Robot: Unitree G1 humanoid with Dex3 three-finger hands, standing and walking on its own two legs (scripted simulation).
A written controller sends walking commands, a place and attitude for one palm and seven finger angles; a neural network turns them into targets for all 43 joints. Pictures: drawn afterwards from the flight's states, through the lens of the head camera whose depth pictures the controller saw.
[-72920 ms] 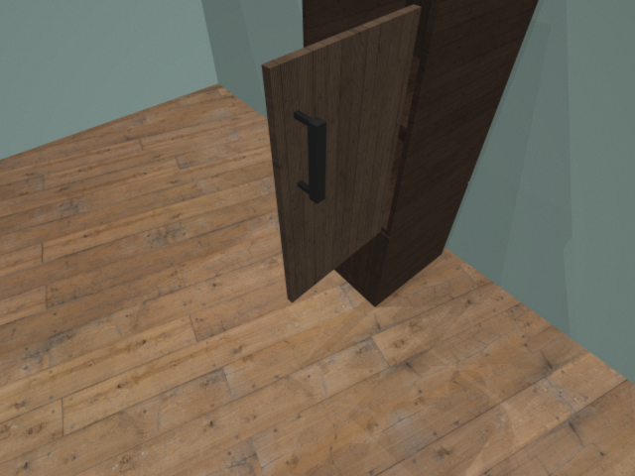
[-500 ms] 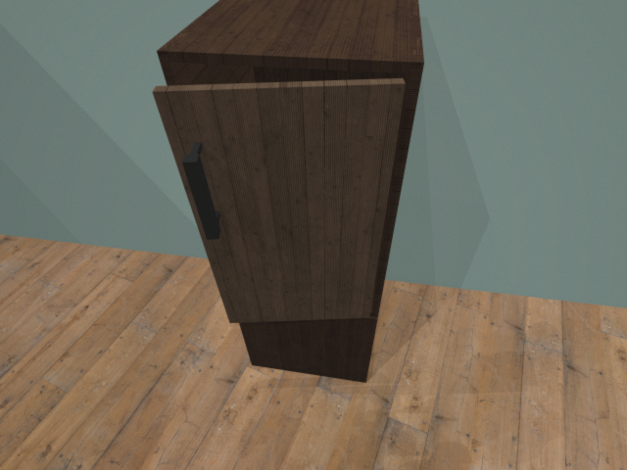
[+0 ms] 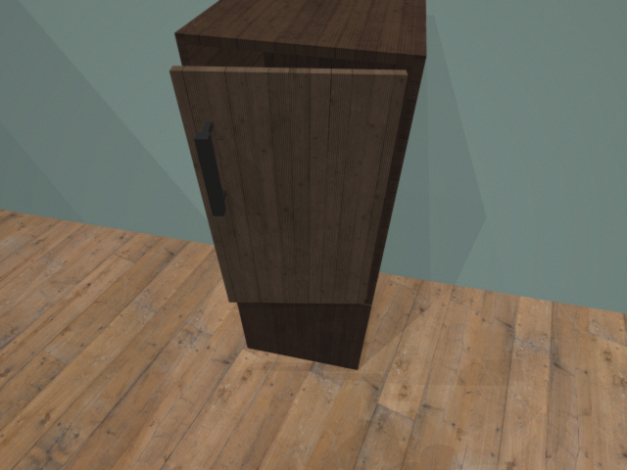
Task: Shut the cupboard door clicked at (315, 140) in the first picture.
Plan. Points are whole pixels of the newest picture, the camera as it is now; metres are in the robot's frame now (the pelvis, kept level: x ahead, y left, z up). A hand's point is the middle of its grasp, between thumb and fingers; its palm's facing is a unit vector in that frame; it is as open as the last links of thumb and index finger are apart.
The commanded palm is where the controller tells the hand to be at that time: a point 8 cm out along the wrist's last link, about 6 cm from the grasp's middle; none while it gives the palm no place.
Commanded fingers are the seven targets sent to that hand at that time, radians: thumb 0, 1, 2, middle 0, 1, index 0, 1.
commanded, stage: come to a stop and stand still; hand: left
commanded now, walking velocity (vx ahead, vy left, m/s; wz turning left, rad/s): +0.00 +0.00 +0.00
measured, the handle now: (213, 170) +0.55 +0.20 +0.09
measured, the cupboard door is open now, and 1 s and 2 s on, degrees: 11 11 11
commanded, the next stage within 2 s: look again from close up in 0.72 s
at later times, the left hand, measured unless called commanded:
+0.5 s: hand out of the picture -0.09 +0.14 -0.18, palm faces +0.13 -0.97 -0.19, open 7.3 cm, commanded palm none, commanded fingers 0.00 0.90 0.90 -0.20 -0.30 -0.20 -0.30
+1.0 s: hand out of the picture -0.04 +0.15 -0.17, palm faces +0.08 -0.98 -0.17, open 7.3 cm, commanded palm none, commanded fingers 0.00 0.90 0.90 -0.20 -0.30 -0.20 -0.30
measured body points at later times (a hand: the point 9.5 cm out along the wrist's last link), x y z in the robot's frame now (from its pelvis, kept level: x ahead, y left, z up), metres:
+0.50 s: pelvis -0.03 -0.02 +0.00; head -0.05 -0.03 +0.45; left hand -0.10 +0.19 -0.16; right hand +0.01 -0.24 -0.16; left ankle +0.01 +0.11 -0.70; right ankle +0.02 -0.10 -0.74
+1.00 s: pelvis -0.03 -0.01 +0.00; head -0.03 -0.01 +0.45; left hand -0.05 +0.20 -0.16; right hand -0.08 -0.20 -0.16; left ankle -0.05 +0.11 -0.74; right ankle +0.02 -0.10 -0.74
